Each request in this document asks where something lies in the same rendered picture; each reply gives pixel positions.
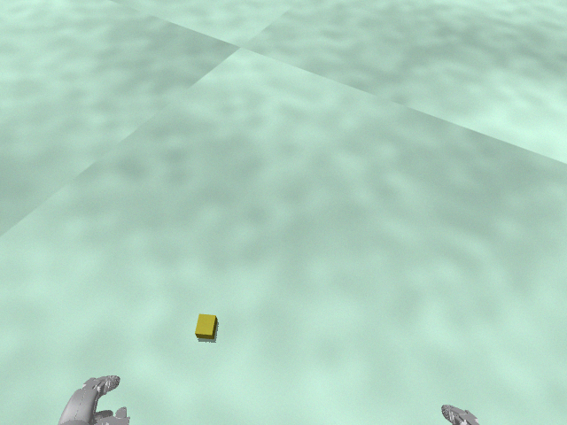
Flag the right robot hand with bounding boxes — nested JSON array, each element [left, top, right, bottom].
[[441, 405, 479, 425]]

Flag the left robot hand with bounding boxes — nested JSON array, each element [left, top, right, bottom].
[[58, 375, 130, 425]]

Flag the small box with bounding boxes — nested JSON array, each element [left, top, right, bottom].
[[195, 314, 218, 339]]

